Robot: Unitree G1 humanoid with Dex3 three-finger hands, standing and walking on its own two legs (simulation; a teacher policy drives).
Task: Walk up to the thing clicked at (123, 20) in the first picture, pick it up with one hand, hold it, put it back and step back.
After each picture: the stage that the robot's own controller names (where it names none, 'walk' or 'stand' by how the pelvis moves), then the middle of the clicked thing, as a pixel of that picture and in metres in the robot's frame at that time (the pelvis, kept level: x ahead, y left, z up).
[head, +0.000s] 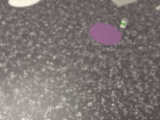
stand; (123, 22) +1.72 -0.53 -0.72
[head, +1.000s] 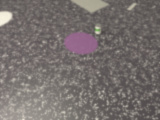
walk; (97, 28) +1.66 -0.04 -0.69
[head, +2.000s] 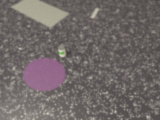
walk; (61, 51) +1.14 +0.28 -0.71
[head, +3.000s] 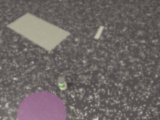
walk; (62, 83) +0.77 +0.27 -0.72
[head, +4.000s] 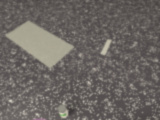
walk; (63, 111) +0.50 +0.24 -0.71
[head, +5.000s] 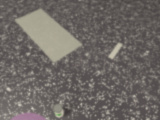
stand; (58, 110) +0.45 +0.22 -0.70
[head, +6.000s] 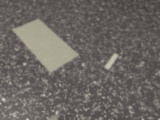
stand; out of the picture +0.43 +0.21 -0.72
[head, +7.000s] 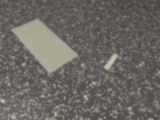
stand; out of the picture +0.41 +0.22 -0.73
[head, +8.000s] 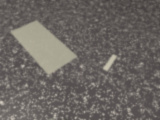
stand; out of the picture +0.41 +0.23 -0.73
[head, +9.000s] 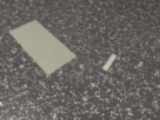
stand; out of the picture +0.39 +0.24 -0.73
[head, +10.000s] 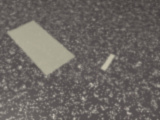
go down; out of the picture +0.39 +0.24 -0.73
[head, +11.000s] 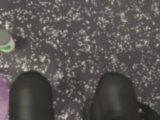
go down; (4, 41) +0.46 +0.29 -0.31
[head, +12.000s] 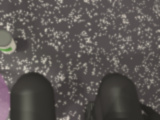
approach; (5, 42) +0.46 +0.30 -0.30
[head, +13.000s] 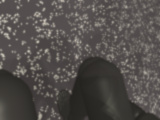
close in; out of the picture +0.44 +0.33 -0.22
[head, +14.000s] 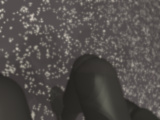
close; out of the picture +0.43 +0.34 -0.22
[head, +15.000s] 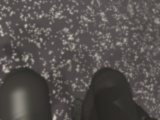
lift; out of the picture +0.38 +0.30 -0.16
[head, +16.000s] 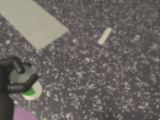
hold; (27, 83) +0.33 +0.19 -0.01
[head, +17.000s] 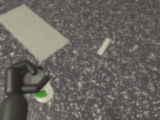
hold; (39, 86) +0.33 +0.16 -0.02
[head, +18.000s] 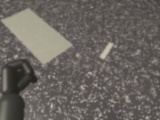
hold; out of the picture +0.25 +0.10 -0.56
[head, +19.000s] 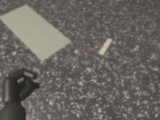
crouch; out of the picture +0.13 -0.01 -0.70
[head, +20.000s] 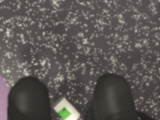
lower; (65, 110) +0.20 +0.01 -0.34
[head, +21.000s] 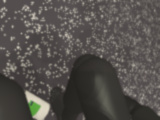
lower; (31, 104) +0.22 +0.02 -0.25
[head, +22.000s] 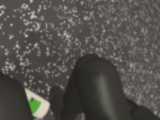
lower; (30, 102) +0.23 +0.02 -0.25
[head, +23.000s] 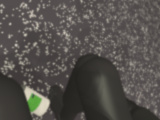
lower; (31, 100) +0.24 +0.01 -0.25
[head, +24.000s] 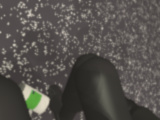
lower; (30, 98) +0.24 +0.01 -0.25
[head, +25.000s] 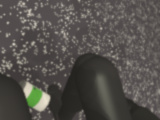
loosen; (31, 95) +0.25 +0.01 -0.25
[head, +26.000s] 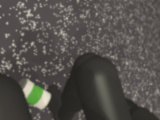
withdraw; (32, 93) +0.26 +0.00 -0.25
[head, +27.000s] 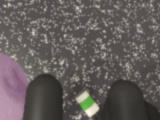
walk; (86, 102) +0.25 -0.04 -0.37
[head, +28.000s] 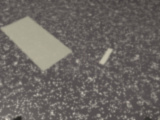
stand; out of the picture +0.15 -0.07 -0.68
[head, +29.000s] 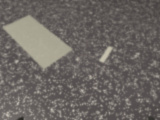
stand; out of the picture +0.16 -0.04 -0.69
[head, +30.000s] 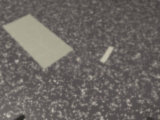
stand; out of the picture +0.15 -0.05 -0.69
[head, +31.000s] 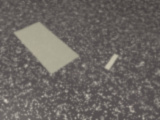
stand; out of the picture +0.17 -0.05 -0.75
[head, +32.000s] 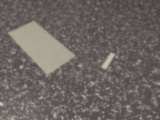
stand; out of the picture +0.14 -0.04 -0.75
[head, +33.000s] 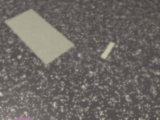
walk; out of the picture +0.15 -0.04 -0.75
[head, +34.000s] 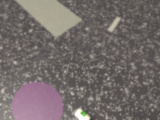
walk; (82, 115) +0.36 +0.03 -0.73
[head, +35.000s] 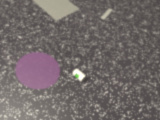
stand; (78, 74) +0.78 -0.01 -0.72
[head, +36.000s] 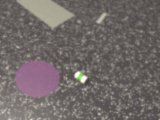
stand; (81, 77) +0.80 +0.03 -0.72
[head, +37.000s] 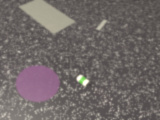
stand; (82, 80) +0.83 +0.00 -0.75
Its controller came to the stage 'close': yes
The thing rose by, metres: 0.69
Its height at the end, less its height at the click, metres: -0.02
